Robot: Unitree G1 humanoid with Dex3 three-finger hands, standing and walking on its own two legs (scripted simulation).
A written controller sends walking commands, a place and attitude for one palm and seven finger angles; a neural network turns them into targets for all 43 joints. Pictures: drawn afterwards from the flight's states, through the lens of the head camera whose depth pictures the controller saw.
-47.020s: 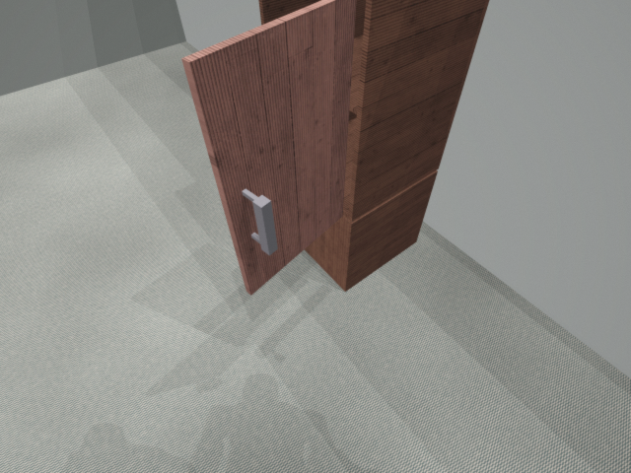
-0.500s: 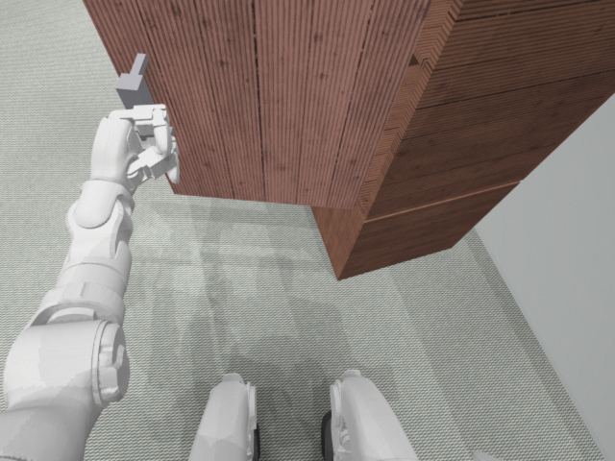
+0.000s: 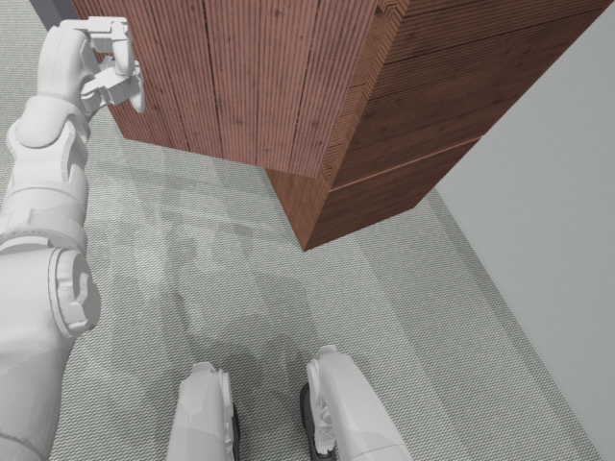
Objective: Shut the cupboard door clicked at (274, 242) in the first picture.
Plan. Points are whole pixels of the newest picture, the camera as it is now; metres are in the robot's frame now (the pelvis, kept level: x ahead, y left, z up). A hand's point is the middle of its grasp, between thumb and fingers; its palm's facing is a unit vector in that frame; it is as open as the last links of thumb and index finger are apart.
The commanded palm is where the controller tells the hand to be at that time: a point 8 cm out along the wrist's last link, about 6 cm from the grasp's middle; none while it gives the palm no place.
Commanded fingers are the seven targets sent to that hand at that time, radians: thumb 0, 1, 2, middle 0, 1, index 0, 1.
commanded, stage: push the door shut along its arc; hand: left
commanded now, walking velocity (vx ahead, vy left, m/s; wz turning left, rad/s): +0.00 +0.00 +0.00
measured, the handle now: (82, 34) +0.63 +0.20 +0.07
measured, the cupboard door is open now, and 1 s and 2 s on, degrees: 56 50 50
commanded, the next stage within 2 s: pull the fist back off the door in 0.38 s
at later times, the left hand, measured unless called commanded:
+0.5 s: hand (163, 44) +0.61 +0.11 +0.07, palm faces -0.31 -0.95 -0.05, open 2.9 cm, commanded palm +0.61 +0.13 +0.07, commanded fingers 0.00 0.90 0.90 -1.30 -1.50 -1.30 -1.50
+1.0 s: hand (161, 64) +0.57 +0.11 +0.08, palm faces +0.07 -1.00 -0.03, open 3.1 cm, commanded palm +0.53 +0.15 +0.07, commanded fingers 0.00 0.90 0.90 -1.30 -1.50 -1.30 -1.50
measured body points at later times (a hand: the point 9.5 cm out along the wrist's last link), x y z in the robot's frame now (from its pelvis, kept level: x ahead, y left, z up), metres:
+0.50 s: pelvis +0.01 +0.00 -0.02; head +0.22 +0.02 +0.38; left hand +0.62 +0.16 +0.08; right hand -0.03 -0.26 -0.11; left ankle +0.05 +0.11 -0.59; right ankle +0.05 -0.12 -0.59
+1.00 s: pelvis +0.02 -0.01 +0.02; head +0.19 +0.00 +0.44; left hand +0.56 +0.16 +0.08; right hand +0.00 -0.26 -0.09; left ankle +0.05 +0.11 -0.59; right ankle +0.05 -0.12 -0.59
